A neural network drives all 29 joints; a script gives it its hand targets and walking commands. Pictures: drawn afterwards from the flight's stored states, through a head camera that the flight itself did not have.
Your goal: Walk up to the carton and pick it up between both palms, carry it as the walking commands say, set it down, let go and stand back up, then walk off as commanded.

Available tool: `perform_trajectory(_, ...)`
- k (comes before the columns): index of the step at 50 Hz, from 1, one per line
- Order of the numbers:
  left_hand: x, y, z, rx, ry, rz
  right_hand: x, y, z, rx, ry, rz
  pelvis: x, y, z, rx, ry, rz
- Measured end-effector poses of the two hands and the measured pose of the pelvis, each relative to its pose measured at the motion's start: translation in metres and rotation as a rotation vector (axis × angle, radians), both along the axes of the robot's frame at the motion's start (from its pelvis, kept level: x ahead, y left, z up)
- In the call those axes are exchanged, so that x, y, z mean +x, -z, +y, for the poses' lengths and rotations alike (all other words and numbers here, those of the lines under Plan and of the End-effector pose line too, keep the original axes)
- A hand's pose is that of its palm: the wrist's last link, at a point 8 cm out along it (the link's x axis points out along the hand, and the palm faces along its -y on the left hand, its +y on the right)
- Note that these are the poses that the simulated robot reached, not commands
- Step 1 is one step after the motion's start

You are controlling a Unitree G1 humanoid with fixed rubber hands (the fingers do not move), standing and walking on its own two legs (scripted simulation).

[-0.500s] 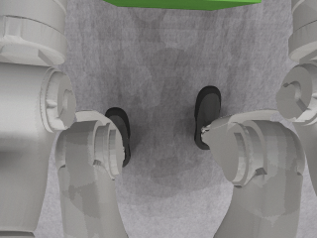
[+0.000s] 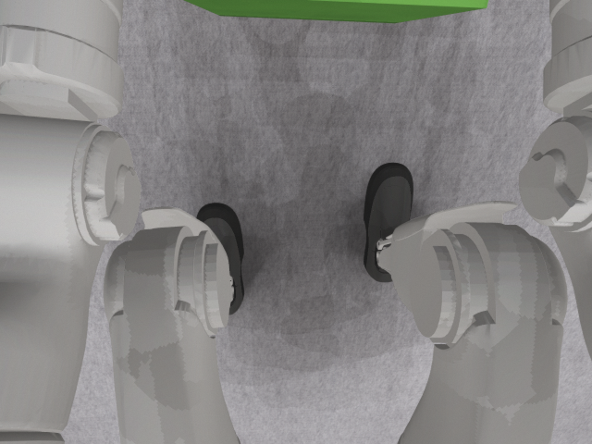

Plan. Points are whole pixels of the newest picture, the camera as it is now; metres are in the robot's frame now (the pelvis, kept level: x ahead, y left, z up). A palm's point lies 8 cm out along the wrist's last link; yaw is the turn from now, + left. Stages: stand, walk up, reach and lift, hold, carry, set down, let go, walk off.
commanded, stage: reach and lift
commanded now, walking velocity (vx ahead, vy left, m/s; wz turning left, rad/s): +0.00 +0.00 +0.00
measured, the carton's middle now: out of the picture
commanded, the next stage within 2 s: none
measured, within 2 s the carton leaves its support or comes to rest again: leaves its support in 0.18 s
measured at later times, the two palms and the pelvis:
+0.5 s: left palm out of the picture +0.60 +0.11 -0.13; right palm out of the picture +0.58 -0.21 -0.13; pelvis -0.02 +0.00 +0.00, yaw +0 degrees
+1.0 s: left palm out of the picture +0.60 +0.10 -0.08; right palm out of the picture +0.58 -0.21 -0.08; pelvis -0.02 +0.00 +0.03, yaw +1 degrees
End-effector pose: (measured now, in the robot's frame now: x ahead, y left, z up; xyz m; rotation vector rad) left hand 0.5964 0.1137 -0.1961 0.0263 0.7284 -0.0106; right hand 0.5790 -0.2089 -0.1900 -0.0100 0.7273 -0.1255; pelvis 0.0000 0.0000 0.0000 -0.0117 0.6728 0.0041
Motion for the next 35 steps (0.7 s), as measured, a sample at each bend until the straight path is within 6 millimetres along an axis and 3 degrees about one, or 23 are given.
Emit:
perform_trajectory(12,0.001,-0.015,0.000,0.017,-0.020,0.002,-0.002,-0.011,0.002,0.001,0.001,0.025,-0.006,0.002,0.000,-0.001,-0.006,-0.020)
perform_trajectory(26,0.006,-0.070,-0.006,0.035,-0.020,-0.050,0.000,-0.061,-0.001,-0.006,0.021,-0.018,-0.016,0.000,-0.001,0.004,-0.006,-0.095)
perform_trajectory(35,0.004,-0.078,-0.006,0.043,-0.017,-0.022,0.000,-0.070,-0.001,-0.006,0.019,0.005,-0.016,-0.005,-0.002,0.005,-0.007,-0.108)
